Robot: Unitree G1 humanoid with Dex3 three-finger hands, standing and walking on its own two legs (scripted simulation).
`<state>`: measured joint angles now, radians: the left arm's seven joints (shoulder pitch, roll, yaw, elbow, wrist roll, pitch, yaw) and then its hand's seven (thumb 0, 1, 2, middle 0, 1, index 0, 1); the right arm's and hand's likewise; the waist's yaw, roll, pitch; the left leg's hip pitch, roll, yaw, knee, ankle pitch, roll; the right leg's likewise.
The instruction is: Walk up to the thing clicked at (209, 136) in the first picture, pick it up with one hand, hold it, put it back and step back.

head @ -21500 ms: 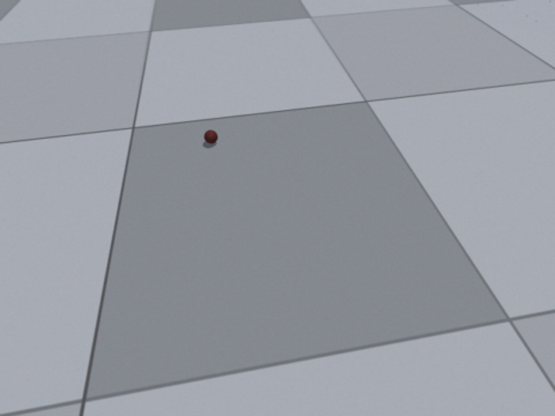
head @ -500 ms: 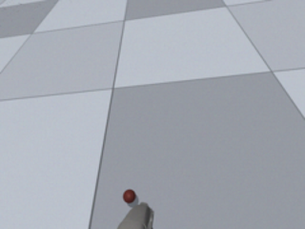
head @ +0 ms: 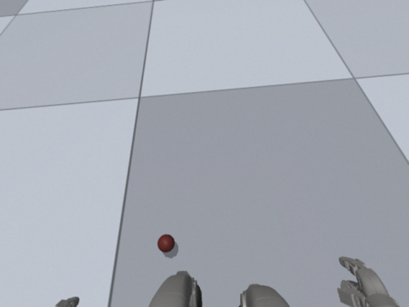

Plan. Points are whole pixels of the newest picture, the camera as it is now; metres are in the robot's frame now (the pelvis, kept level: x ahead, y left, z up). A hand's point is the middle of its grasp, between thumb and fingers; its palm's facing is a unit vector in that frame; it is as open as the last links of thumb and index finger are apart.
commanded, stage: walk up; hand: left
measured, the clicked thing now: (166, 243) +0.41 +0.25 -0.70
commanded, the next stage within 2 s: none
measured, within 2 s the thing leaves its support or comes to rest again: neither
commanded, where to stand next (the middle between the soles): +0.10 +0.02 m, yaw +1 degrees
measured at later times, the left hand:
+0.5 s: hand out of the picture +0.05 +0.30 -0.12, palm faces -0.04 -0.94 -0.35, open 7.4 cm
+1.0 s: hand out of the picture +0.12 +0.31 -0.14, palm faces +0.00 -0.92 -0.40, open 7.4 cm
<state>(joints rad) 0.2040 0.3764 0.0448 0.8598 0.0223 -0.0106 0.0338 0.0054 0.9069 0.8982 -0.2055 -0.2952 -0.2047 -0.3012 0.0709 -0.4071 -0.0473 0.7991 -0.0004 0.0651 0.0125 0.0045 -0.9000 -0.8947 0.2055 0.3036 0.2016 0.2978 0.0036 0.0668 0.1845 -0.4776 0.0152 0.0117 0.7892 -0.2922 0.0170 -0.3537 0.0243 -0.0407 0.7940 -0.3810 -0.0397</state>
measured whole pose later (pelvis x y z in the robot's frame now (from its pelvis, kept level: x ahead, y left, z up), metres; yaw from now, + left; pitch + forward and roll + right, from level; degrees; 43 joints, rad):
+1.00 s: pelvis -0.03 +0.04 +0.00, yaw +2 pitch -3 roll +0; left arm 0.03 0.39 0.05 0.90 0.01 0.06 0.03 0.01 0.91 0.90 -0.21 -0.30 -0.20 -0.30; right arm 0.20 -0.38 -0.04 0.95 -0.04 0.04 0.01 0.00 -0.90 -0.89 0.21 0.30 0.20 0.30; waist -0.04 -0.01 0.18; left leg -0.35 0.00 0.03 0.82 -0.41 0.03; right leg -0.62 0.04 0.15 1.08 -0.45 -0.02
